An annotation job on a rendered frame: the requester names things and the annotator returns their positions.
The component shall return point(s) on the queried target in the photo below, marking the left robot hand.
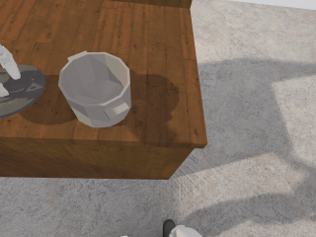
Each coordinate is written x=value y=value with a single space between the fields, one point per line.
x=7 y=61

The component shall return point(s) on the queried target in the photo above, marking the pot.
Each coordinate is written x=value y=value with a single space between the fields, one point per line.
x=96 y=86

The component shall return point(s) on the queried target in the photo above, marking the lid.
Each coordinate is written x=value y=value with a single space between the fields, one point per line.
x=23 y=92

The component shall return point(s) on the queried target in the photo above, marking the table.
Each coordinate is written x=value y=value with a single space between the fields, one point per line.
x=154 y=39

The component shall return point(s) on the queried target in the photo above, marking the robot right foot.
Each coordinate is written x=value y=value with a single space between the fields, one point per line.
x=168 y=225

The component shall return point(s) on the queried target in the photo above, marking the knob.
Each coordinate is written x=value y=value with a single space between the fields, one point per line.
x=6 y=80

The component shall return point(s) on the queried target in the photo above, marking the right robot shin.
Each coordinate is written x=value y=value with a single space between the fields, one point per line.
x=178 y=226

